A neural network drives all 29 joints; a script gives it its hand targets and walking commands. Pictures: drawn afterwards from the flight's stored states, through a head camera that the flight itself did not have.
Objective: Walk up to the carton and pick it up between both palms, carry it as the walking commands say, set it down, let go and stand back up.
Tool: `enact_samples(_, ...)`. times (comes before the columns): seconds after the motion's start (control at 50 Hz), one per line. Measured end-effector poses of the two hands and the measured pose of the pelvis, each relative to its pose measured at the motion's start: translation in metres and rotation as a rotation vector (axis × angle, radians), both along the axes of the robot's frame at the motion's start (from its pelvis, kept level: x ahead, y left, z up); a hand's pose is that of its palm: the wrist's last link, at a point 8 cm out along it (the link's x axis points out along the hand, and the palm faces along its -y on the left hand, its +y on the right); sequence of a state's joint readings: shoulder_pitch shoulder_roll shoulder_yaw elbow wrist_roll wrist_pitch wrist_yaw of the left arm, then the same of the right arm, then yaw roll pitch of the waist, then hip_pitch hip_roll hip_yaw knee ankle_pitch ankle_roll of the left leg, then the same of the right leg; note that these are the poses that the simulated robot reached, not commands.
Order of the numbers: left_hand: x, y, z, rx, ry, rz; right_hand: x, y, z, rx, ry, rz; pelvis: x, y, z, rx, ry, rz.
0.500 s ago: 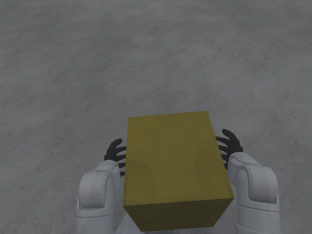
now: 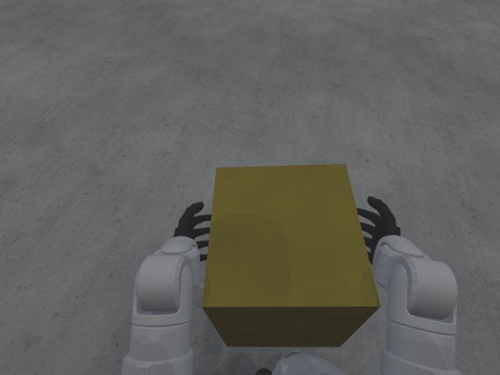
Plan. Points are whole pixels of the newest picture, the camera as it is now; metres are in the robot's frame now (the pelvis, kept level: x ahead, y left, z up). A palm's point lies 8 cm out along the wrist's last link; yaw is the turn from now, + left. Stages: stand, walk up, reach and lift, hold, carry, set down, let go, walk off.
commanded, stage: carry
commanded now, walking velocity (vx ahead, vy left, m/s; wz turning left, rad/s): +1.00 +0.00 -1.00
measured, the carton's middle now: (281, 262) +0.28 -0.01 +0.00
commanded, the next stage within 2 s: none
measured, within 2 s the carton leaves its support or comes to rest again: neither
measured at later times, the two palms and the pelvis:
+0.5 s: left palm (285, 63) +0.71 -0.01 +0.13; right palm (416, 109) +0.55 -0.26 +0.13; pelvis +0.39 +0.02 +0.04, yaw -24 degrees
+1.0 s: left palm (276, 31) +0.88 +0.01 +0.12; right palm (391, 48) +0.78 -0.26 +0.14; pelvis +0.57 -0.02 +0.05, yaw -26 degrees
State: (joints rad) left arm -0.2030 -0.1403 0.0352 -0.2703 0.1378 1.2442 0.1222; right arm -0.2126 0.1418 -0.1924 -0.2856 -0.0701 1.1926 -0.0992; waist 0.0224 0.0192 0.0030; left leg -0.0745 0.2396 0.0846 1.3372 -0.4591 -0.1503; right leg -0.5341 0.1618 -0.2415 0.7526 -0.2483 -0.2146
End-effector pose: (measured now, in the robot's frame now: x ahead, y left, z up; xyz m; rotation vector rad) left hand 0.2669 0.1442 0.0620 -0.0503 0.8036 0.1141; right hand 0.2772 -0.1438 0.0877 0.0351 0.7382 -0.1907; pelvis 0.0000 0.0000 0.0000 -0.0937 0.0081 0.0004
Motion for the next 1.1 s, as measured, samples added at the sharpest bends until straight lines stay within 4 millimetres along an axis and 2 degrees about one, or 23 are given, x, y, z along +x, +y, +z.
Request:
enact_samples(0.06,0.036,0.011,-0.007,0.001,0.092,0.020,0.044,0.011,-0.009,-0.002,0.089,0.021,0.043,0.007,0.015,0.003,-0.011,-0.028)
enact_samples(0.14,0.092,0.019,-0.005,-0.001,0.157,0.011,0.101,0.019,-0.006,-0.011,0.152,0.021,0.107,0.019,0.035,0.024,0.004,-0.090)
enact_samples(0.18,0.131,0.018,0.001,0.006,0.146,-0.016,0.131,0.018,-0.002,0.000,0.140,-0.009,0.142,0.027,0.039,0.046,0.011,-0.127)
enact_samples(0.24,0.205,0.009,0.016,0.020,0.058,-0.096,0.176,0.009,0.007,0.018,0.054,-0.092,0.199,0.044,0.034,0.094,0.015,-0.239)
enact_samples(0.3,0.279,-0.015,0.036,0.036,-0.004,-0.210,0.209,-0.011,0.015,0.025,-0.006,-0.206,0.250,0.054,0.037,0.113,0.020,-0.341)
enact_samples(0.36,0.340,-0.053,0.057,0.042,-0.024,-0.333,0.229,-0.037,0.026,0.033,-0.025,-0.335,0.298,0.054,0.047,0.099,0.042,-0.393)
enact_samples(0.44,0.402,-0.113,0.071,0.017,-0.057,-0.474,0.252,-0.079,0.043,0.021,-0.058,-0.489,0.354,0.041,0.053,0.090,0.047,-0.450)
enact_samples(0.5,0.439,-0.152,0.067,-0.002,-0.084,-0.529,0.277,-0.111,0.045,0.000,-0.083,-0.543,0.393,0.018,0.042,0.115,0.008,-0.426)
enact_samples(0.54,0.459,-0.167,0.060,0.022,-0.077,-0.550,0.298,-0.126,0.041,0.027,-0.079,-0.565,0.414,0.008,0.040,0.094,-0.005,-0.418)
enact_samples(0.58,0.474,-0.169,0.054,0.055,-0.040,-0.545,0.320,-0.132,0.035,0.067,-0.041,-0.563,0.430,0.002,0.045,0.093,-0.013,-0.422)
enact_samples(0.64,0.493,-0.160,0.050,0.088,0.030,-0.497,0.354,-0.130,0.027,0.097,0.029,-0.511,0.452,-0.005,0.054,0.105,-0.004,-0.425)
enact_samples(0.72,0.520,-0.142,0.055,0.103,0.045,-0.414,0.401,-0.122,0.026,0.114,0.043,-0.429,0.479,-0.011,0.061,0.110,-0.003,-0.431)
enact_samples(0.8,0.551,-0.131,0.066,0.089,-0.008,-0.363,0.444,-0.115,0.036,0.099,-0.010,-0.378,0.509,-0.014,0.060,0.092,-0.012,-0.420)
enact_samples(0.88,0.585,-0.126,0.069,0.039,-0.060,-0.340,0.481,-0.111,0.049,0.036,-0.060,-0.348,0.544,-0.017,0.050,0.081,-0.011,-0.408)
enact_samples(0.98,0.608,-0.130,0.063,0.009,-0.015,-0.345,0.505,-0.116,0.055,0.003,-0.015,-0.348,0.571,-0.022,0.052,0.103,-0.009,-0.445)
enact_samples(1.1,0.622,-0.153,0.062,0.045,0.007,-0.408,0.503,-0.133,0.045,0.037,0.006,-0.408,0.588,-0.027,0.050,0.115,0.005,-0.451)
